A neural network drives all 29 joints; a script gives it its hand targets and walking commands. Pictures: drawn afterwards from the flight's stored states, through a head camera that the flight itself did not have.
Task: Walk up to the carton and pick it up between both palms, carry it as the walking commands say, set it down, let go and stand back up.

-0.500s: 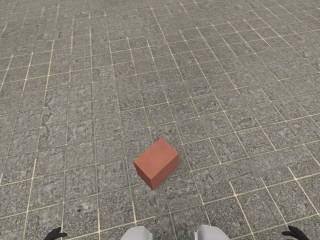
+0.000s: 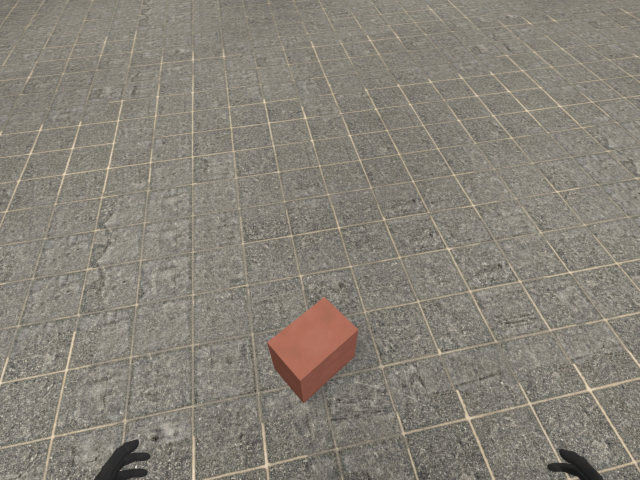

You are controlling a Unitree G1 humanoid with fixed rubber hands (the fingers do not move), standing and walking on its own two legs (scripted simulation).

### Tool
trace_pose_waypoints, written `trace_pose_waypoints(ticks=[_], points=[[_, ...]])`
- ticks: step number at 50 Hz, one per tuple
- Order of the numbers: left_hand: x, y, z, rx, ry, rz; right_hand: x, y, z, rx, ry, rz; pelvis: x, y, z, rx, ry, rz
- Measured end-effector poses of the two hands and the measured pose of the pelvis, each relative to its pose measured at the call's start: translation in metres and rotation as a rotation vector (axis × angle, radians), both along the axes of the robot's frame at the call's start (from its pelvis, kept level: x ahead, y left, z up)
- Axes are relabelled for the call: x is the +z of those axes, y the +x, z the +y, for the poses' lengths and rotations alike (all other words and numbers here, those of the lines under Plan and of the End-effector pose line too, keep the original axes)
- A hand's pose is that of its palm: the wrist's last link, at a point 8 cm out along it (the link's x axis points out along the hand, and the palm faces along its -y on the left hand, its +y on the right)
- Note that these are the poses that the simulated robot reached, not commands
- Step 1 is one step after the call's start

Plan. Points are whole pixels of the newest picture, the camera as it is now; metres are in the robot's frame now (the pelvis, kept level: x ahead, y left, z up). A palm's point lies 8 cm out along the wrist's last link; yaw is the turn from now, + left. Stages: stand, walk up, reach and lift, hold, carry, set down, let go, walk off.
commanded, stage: walk up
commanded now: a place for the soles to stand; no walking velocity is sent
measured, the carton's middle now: (314, 350) +0.54 +0.06 -0.66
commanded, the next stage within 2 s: none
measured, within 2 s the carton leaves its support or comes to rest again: neither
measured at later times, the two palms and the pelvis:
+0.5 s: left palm out of the picture +0.10 +0.27 -0.09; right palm out of the picture +0.12 -0.43 -0.08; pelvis +0.04 -0.08 -0.01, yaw +12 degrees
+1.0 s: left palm out of the picture +0.09 +0.13 -0.15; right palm out of the picture +0.36 -0.52 -0.10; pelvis +0.16 -0.21 -0.05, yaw +23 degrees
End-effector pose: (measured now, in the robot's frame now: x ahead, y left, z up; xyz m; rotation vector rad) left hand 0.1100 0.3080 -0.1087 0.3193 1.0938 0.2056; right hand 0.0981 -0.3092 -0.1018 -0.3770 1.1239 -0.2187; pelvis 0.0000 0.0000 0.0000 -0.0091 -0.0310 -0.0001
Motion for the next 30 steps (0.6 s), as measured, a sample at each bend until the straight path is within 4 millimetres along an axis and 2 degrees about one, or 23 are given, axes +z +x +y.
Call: trace_pose_waypoints(ticks=[7, 10, 15, 18, 20, 22, 27, 30], points=[[0.006, -0.014, 0.0, 0.029, 0.006, 0.041, -0.002, -0.016, 0.0, -0.007, 0.016, 0.064, 0.007, 0.001, -0.003, 0.012, 0.003, -0.004], [0.011, -0.009, 0.004, 0.05, -0.006, 0.005, -0.001, -0.023, -0.009, -0.016, 0.003, 0.054, 0.005, 0.001, -0.009, 0.039, 0.014, 0.01], [0.027, 0.017, 0.0, 0.039, 0.022, -0.112, 0.007, -0.046, -0.053, -0.001, -0.091, 0.115, 0.0, 0.003, -0.034, 0.08, 0.048, 0.022], [0.033, 0.029, -0.012, 0.023, 0.037, -0.16, 0.009, -0.045, -0.089, 0.017, -0.148, 0.144, -0.007, 0.009, -0.052, 0.096, 0.044, 0.025], [0.032, 0.028, -0.021, 0.023, 0.056, -0.175, 0.007, -0.033, -0.11, 0.037, -0.18, 0.145, -0.013, 0.014, -0.064, 0.123, 0.014, 0.019], [0.029, 0.017, -0.029, 0.06, 0.05, -0.167, 0.011, -0.014, -0.121, 0.062, -0.199, 0.137, -0.012, 0.022, -0.073, 0.161, 0.001, 0.014], [0.018, -0.021, -0.049, 0.177, 0.012, -0.105, 0.028, 0.056, -0.122, 0.18, -0.188, 0.076, -0.004, 0.045, -0.087, 0.246, -0.01, 0.007], [0.002, -0.039, -0.055, 0.237, -0.001, -0.077, 0.033, 0.098, -0.121, 0.263, -0.216, 0.024, -0.012, 0.06, -0.091, 0.276, -0.001, 0.009]])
